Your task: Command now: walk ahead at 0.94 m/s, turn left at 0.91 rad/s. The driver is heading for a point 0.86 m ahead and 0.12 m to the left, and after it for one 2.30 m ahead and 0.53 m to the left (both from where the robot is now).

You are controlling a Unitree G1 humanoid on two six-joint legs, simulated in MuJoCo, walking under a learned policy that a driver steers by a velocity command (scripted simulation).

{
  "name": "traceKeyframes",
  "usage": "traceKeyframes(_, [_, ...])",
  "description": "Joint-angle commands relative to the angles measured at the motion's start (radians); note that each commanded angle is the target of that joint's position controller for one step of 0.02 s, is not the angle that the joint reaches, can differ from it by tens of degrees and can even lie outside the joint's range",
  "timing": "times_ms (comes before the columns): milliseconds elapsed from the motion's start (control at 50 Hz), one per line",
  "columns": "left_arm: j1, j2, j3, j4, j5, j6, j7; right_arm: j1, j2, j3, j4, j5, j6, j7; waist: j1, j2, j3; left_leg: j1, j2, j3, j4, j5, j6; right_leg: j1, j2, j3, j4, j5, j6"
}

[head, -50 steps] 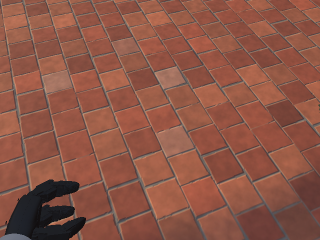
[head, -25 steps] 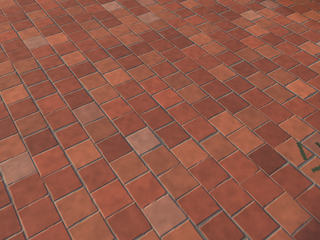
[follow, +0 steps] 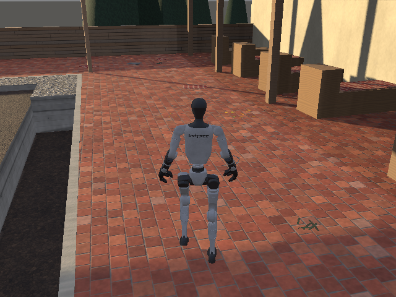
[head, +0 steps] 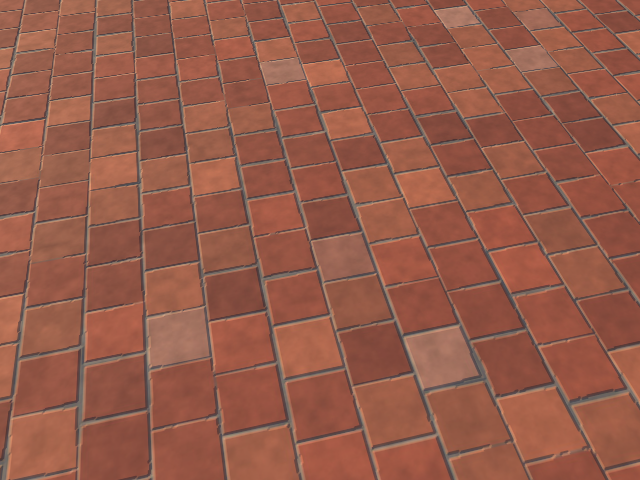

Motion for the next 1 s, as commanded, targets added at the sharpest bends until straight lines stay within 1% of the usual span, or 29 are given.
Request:
traceKeyframes(20, [0.125,0.092,0.026,0.023,-0.010,-0.024,-0.015,-0.190,-0.014,0.018,-0.147,-0.004,-0.007,0.028,0.048,-0.145,0.141,-0.401,0.076,-0.011,0.076,0.069,-0.002,0.190,-0.253,0.129,-0.173,0.248,-0.082])
traceKeyframes(120, [0.083,0.093,0.020,0.068,-0.013,-0.040,-0.013,-0.328,0.007,0.055,-0.202,0.000,-0.006,0.058,0.004,-0.104,0.216,-0.105,0.037,0.154,-0.277,0.232,0.034,-0.006,-0.181,-0.151,-0.242,0.631,-0.032])
traceKeyframes(160, [0.130,0.153,0.033,0.086,-0.017,-0.039,-0.007,-0.297,-0.002,0.057,-0.186,0.004,-0.005,0.051,-0.024,-0.126,0.151,0.085,-0.056,0.242,-0.349,0.205,0.083,0.042,-0.199,-0.188,-0.117,1.208,-0.012])
traceKeyframes(200, [0.110,0.227,0.053,0.078,-0.011,-0.012,0.008,-0.059,-0.063,0.031,-0.124,0.007,-0.010,0.031,-0.170,-0.179,0.000,0.354,-0.120,0.223,-0.366,0.108,0.133,0.058,-0.251,-0.178,0.228,1.491,-0.013])
traceKeyframes(220, [0.056,0.244,0.057,0.052,-0.008,-0.001,0.010,0.187,-0.120,0.001,-0.051,0.005,-0.016,0.015,-0.284,-0.181,-0.117,0.651,-0.134,0.152,-0.405,0.088,0.177,-0.067,-0.266,-0.155,0.519,1.432,-0.025])
traceKeyframes(240, [0.046,0.204,0.052,0.047,0.000,0.003,-0.005,0.281,-0.177,-0.032,0.002,0.013,-0.017,-0.013,-0.295,-0.063,-0.148,0.883,-0.084,0.027,-0.507,0.075,0.210,-0.288,-0.153,-0.158,0.896,0.699,-0.015])
traceKeyframes(260, [0.120,0.069,0.016,-0.036,-0.001,-0.008,-0.023,0.167,-0.296,-0.058,-0.036,0.001,0.003,-0.030,-0.124,0.209,-0.208,1.105,0.188,-0.468,-0.566,0.106,0.329,-0.678,-0.003,-0.109,1.326,-0.192,0.038])
traceKeyframes(280, [0.010,0.155,0.021,-0.108,-0.007,-0.031,-0.021,0.220,-0.305,-0.068,-0.073,0.006,0.016,-0.039,-0.207,0.062,-0.371,1.167,0.245,-0.755,-0.764,-0.092,0.416,-0.805,0.009,0.107,1.394,-0.093,0.025])
traceKeyframes(300, [-0.065,0.157,0.014,-0.130,-0.011,-0.043,-0.023,0.195,-0.281,-0.065,-0.049,0.013,0.013,-0.051,-0.185,-0.016,-0.226,1.034,0.244,-0.752,-0.878,-0.167,0.374,-0.841,-0.051,0.144,1.306,-0.023,0.020])
traceKeyframes(320, [-0.052,0.147,0.005,-0.120,-0.008,-0.047,-0.020,0.155,-0.222,-0.051,-0.032,0.013,0.003,-0.058,-0.115,-0.092,-0.052,0.817,0.216,-0.676,-0.918,-0.106,0.334,-0.799,-0.095,0.131,1.179,0.009,0.020])
traceKeyframes(340, [-0.045,0.135,-0.001,-0.113,0.009,-0.034,-0.018,0.117,-0.195,-0.040,-0.028,0.013,-0.014,-0.064,-0.062,-0.119,0.020,0.644,0.166,-0.591,-0.922,-0.016,0.315,-0.720,-0.122,0.130,1.103,-0.025,0.030])
traceKeyframes(380, [0.020,0.128,-0.004,-0.096,0.032,0.018,-0.017,0.066,-0.144,-0.015,-0.032,0.015,-0.040,-0.065,0.025,-0.122,0.089,0.390,0.095,-0.466,-0.939,0.082,0.314,-0.596,-0.152,0.130,0.982,-0.115,0.061])
traceKeyframes(440, [-0.136,0.087,-0.020,-0.174,0.023,0.041,-0.026,0.043,-0.138,-0.012,-0.024,0.024,-0.073,-0.054,0.024,-0.068,0.174,0.147,0.005,-0.365,-1.018,0.106,0.288,-0.491,-0.159,0.070,0.686,0.015,0.086])
traceKeyframes(480, [-0.201,0.049,-0.036,-0.189,0.004,0.035,-0.043,0.042,-0.134,-0.016,-0.015,0.026,-0.084,-0.050,0.002,-0.035,0.168,0.120,-0.045,-0.294,-1.028,0.179,0.233,-0.372,-0.138,0.051,0.465,0.285,0.072])
traceKeyframes(520, [-0.221,0.039,-0.040,-0.167,-0.010,0.024,-0.056,0.117,-0.118,-0.012,0.024,0.044,-0.104,-0.042,-0.051,-0.021,0.127,0.229,-0.003,-0.276,-1.063,0.343,0.201,-0.280,-0.117,0.022,0.333,0.508,0.028])
traceKeyframes(580, [-0.264,0.083,-0.022,-0.156,-0.013,0.021,-0.048,0.189,-0.158,-0.016,0.066,0.034,-0.112,-0.045,-0.095,-0.010,0.099,0.563,0.066,-0.235,-0.983,0.709,0.157,-0.338,-0.067,-0.018,0.217,0.434,-0.044])
traceKeyframes(600, [-0.221,0.110,-0.007,-0.141,-0.012,0.020,-0.044,0.198,-0.180,-0.019,0.077,0.024,-0.109,-0.052,-0.070,0.006,0.057,0.660,0.083,-0.211,-0.896,0.924,0.133,-0.314,-0.023,-0.039,0.216,0.331,-0.066])
traceKeyframes(620, [-0.106,0.140,0.013,-0.108,-0.019,0.021,-0.036,0.193,-0.201,-0.023,0.086,0.003,-0.101,-0.059,-0.006,0.033,-0.014,0.723,0.100,-0.187,-0.746,1.109,0.112,-0.233,0.022,-0.052,0.229,0.221,-0.086])
traceKeyframes(640, [0.107,0.168,0.032,-0.045,-0.027,0.026,-0.023,0.148,-0.202,-0.024,0.084,-0.018,-0.087,-0.065,0.113,0.038,-0.097,0.686,0.085,-0.135,-0.497,1.177,0.092,-0.050,0.051,-0.076,0.220,0.148,-0.104])
traceKeyframes(660, [0.328,0.224,0.054,0.010,-0.024,0.031,-0.008,0.102,-0.158,-0.012,0.073,-0.029,-0.083,-0.072,0.226,-0.005,-0.182,0.487,0.046,-0.093,-0.136,0.985,0.073,0.207,-0.044,0.032,0.274,0.011,-0.140])
traceKeyframes(680, [0.345,0.344,0.086,0.028,0.005,0.030,-0.010,0.207,-0.001,0.027,0.010,0.015,-0.097,-0.054,0.111,-0.393,-0.266,0.077,-0.156,-0.040,0.311,0.124,0.002,0.450,-0.302,0.646,0.123,-0.279,-0.307])
traceKeyframes(700, [0.239,0.248,0.072,0.023,-0.022,0.039,-0.034,0.162,-0.040,0.040,-0.003,-0.007,-0.116,-0.055,0.078,-0.335,-0.219,-0.113,-0.141,-0.084,0.334,-0.091,0.018,0.438,-0.319,0.997,-0.090,-0.333,-0.323])
traceKeyframes(720, [0.128,0.205,0.069,-0.002,-0.024,0.034,-0.040,0.062,-0.068,0.041,-0.022,-0.005,-0.120,-0.056,0.054,-0.179,-0.083,-0.167,-0.047,-0.113,0.294,0.011,0.019,0.321,-0.307,0.833,-0.081,-0.284,-0.321])
traceKeyframes(740, [0.130,0.171,0.065,0.015,-0.031,0.032,-0.046,-0.016,-0.084,0.047,-0.034,-0.017,-0.124,-0.052,0.057,-0.043,-0.035,-0.122,-0.010,-0.101,0.216,0.041,0.014,0.203,-0.270,0.723,-0.073,-0.177,-0.301])
traceKeyframes(760, [0.146,0.134,0.053,0.043,-0.031,0.031,-0.045,-0.072,-0.072,0.051,-0.056,-0.029,-0.121,-0.048,0.036,-0.002,0.036,-0.086,0.014,-0.092,0.133,0.035,0.006,0.081,-0.209,0.621,-0.088,-0.089,-0.267])
traceKeyframes(780, [0.153,0.114,0.042,0.069,-0.029,0.027,-0.039,-0.065,-0.049,0.061,-0.081,-0.041,-0.108,-0.041,-0.011,-0.046,0.064,-0.063,0.029,-0.092,0.069,0.015,-0.012,0.007,-0.175,0.573,-0.099,-0.056,-0.264])
traceKeyframes(840, [0.174,0.136,0.049,0.089,-0.038,0.010,-0.034,-0.111,-0.028,0.084,-0.110,-0.048,-0.080,-0.031,-0.036,-0.068,0.122,-0.062,0.060,-0.048,-0.106,-0.025,-0.061,-0.117,-0.124,0.497,-0.170,0.016,-0.288])
traceKeyframes(920, [0.140,0.166,0.071,0.078,-0.049,0.003,-0.039,-0.307,0.003,0.113,-0.186,-0.009,-0.089,-0.011,0.005,-0.083,0.162,0.143,0.029,0.023,-0.501,0.292,-0.102,-0.290,-0.051,0.394,-0.251,0.228,-0.243])
traceKeyframes(1000, [0.191,0.189,0.084,0.102,-0.064,0.001,-0.040,-0.315,-0.030,0.097,-0.186,0.001,-0.092,-0.032,0.029,-0.084,0.093,0.282,-0.007,0.019,-0.631,0.379,-0.076,-0.131,-0.081,0.406,-0.149,0.547,-0.185])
